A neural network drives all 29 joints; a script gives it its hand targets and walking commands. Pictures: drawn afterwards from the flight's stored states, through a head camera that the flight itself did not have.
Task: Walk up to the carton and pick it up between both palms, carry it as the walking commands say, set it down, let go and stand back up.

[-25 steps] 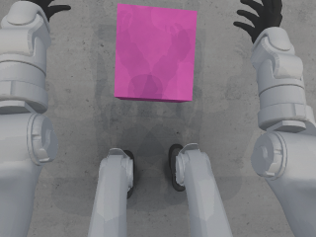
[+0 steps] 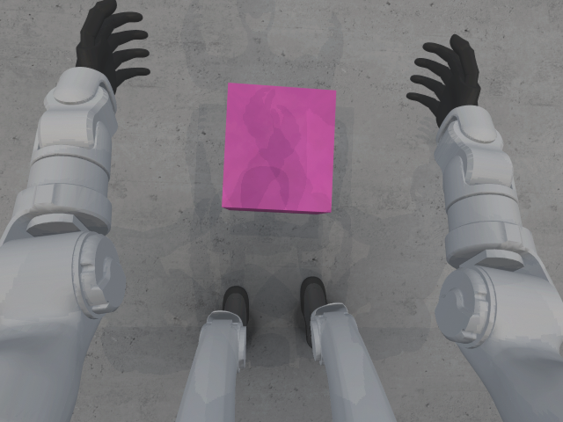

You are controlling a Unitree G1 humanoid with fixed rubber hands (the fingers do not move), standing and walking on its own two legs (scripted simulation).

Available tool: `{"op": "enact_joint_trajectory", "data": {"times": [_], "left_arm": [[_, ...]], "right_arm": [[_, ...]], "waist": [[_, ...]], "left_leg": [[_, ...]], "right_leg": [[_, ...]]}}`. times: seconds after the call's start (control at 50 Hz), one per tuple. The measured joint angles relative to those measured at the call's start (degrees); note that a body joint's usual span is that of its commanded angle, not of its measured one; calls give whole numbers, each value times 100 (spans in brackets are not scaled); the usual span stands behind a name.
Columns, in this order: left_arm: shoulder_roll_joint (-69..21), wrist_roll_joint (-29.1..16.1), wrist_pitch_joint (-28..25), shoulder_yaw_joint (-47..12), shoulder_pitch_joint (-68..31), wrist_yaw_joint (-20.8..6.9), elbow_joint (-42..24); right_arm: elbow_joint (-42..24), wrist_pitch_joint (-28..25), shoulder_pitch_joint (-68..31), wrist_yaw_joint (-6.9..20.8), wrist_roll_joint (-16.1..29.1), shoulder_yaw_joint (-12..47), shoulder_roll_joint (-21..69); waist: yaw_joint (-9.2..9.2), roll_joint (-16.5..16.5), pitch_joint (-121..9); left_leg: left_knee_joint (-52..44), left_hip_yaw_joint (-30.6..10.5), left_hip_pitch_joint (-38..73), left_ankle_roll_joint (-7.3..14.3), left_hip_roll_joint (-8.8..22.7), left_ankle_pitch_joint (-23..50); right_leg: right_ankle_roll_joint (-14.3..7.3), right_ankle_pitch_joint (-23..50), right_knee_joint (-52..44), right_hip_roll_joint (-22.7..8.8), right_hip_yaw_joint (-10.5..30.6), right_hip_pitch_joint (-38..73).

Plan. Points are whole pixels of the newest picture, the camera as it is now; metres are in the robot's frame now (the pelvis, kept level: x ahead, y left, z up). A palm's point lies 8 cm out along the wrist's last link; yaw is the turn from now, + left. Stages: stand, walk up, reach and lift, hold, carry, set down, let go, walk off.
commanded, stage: let go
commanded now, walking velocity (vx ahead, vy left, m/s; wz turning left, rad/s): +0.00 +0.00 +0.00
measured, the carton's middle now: (277, 156) +0.54 -0.03 -0.57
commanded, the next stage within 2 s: stand in 1.34 s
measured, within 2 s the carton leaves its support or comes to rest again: neither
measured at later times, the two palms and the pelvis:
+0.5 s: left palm (69, 209) +0.38 +0.20 -0.03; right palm (535, 219) +0.36 -0.26 -0.02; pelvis +0.04 -0.02 +0.06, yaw +0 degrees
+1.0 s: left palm out of the picture +0.25 +0.22 +0.04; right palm out of the picture +0.23 -0.25 +0.04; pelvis +0.07 -0.01 +0.11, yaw -1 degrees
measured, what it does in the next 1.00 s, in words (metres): rises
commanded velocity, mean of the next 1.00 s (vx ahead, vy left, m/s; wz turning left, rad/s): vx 0.00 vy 0.00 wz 0.00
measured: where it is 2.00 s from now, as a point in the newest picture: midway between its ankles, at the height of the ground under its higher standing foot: (274, 330)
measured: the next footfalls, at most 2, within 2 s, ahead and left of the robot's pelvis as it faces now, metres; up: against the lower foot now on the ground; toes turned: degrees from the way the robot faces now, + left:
none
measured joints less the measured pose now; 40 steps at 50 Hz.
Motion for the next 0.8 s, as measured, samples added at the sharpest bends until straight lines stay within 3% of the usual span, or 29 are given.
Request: {"op": "enact_joint_trajectory", "data": {"times": [0.1, 0.2, 0.34, 0.44, 0.56, 0.8], "left_arm": [[-193, 256, -81, 85, 330, 49, -120], [-538, 453, -160, 64, 1425, 265, -830], [-942, 137, -170, -433, 3560, 460, -2082], [-953, 26, -327, -594, 4428, 359, -2130], [-1023, -72, -643, -773, 5456, 260, -2099], [-1138, -308, -928, -1124, 7527, 173, -2759]], "right_arm": [[-67, -111, 289, 80, -205, -18, 87], [-544, -206, 1278, 251, -352, 293, 130], [-1429, -226, 3200, 530, -75, 950, 39], [-1449, -366, 4010, 634, 52, 1253, 21], [-1462, -627, 5158, 554, 166, 1668, 76], [-2264, -817, 7299, 354, 301, 2117, 132]], "waist": [[25, -15, -4], [103, -28, -146], [176, -74, -469], [144, -153, -442], [187, -161, -235], [225, -142, 329]], "left_leg": [[-289, -5, 230, -11, -1, 79], [-520, -15, 500, -38, 12, 87], [-997, -104, 1462, -98, 37, 79], [-1344, -126, 2523, -136, 95, 78], [-1736, -120, 3789, -158, 166, 56], [-2639, -15, 6296, -116, 226, 71]], "right_leg": [[-16, 66, -259, -9, 6, 215], [-44, 66, -453, 5, 20, 459], [-114, 37, -872, 49, 23, 1391], [-176, 26, -1182, 95, 18, 2426], [-222, 16, -1558, 148, 35, 3671], [-232, 18, -2376, 164, 153, 6109]]}}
